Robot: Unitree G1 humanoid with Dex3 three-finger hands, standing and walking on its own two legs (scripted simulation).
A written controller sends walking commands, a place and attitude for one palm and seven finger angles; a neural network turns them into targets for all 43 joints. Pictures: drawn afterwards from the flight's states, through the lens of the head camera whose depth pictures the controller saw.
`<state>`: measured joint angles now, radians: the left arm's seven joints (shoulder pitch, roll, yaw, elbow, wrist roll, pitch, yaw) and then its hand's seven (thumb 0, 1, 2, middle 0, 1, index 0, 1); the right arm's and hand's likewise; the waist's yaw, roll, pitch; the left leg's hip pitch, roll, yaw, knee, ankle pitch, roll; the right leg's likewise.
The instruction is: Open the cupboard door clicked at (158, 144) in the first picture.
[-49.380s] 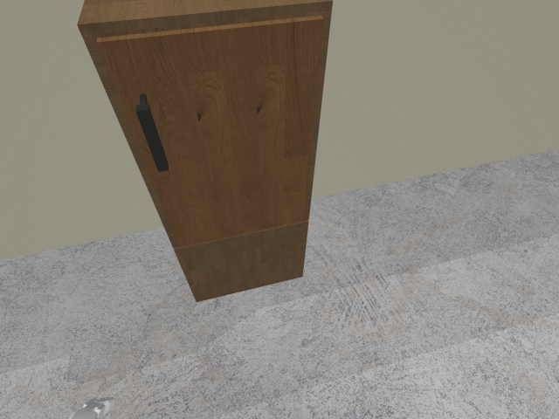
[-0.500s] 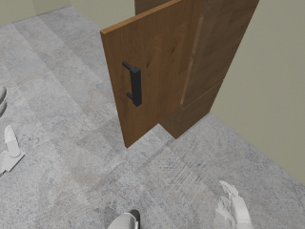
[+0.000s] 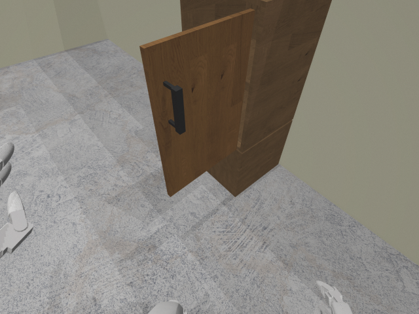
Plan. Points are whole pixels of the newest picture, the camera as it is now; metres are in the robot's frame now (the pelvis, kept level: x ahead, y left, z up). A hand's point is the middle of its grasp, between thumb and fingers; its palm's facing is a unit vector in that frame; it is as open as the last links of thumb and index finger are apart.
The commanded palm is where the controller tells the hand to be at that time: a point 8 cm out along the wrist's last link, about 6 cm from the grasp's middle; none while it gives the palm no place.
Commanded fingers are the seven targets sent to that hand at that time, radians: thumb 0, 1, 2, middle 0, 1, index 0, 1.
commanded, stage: stop stepping back and stand still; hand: left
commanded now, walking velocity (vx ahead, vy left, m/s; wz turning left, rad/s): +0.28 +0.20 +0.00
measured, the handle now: (174, 108) +0.61 +0.16 +0.06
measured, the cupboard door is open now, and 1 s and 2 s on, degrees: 93 93 93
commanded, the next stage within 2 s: let the arm hang, fingers relaxed in 0.44 s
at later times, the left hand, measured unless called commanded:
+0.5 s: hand (7, 246) +0.16 +0.27 +0.16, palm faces +0.50 -0.72 -0.49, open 7.4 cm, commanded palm +0.09 +0.31 +0.18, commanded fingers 0.00 0.90 0.90 -0.20 -0.30 -0.20 -0.30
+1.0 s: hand out of the picture -0.03 +0.21 -0.17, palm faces +0.16 -0.96 -0.25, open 7.0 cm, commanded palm none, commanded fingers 0.00 0.90 0.90 -0.20 -0.30 -0.20 -0.30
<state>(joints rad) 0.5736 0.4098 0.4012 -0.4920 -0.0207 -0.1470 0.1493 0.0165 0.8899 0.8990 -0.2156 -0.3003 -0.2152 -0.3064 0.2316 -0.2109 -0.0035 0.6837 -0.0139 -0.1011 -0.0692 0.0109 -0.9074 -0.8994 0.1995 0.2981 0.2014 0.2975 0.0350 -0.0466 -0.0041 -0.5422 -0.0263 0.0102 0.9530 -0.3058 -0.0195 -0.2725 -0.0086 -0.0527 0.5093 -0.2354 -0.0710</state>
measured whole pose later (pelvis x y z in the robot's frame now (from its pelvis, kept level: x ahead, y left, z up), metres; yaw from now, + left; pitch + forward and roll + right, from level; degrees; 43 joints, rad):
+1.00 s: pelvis -0.04 +0.00 -0.01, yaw +9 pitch +0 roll -1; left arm 0.27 0.22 0.03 0.94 0.01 0.02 0.02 -0.03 0.97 0.90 -0.21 -0.30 -0.21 -0.30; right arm 0.27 -0.21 -0.03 0.99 -0.02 0.03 -0.02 0.01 -0.91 -0.90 0.20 0.30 0.20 0.30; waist -0.01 0.01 0.08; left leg -0.23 0.00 -0.01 0.55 -0.32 0.01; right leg -0.30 0.04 -0.07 0.52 -0.22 -0.06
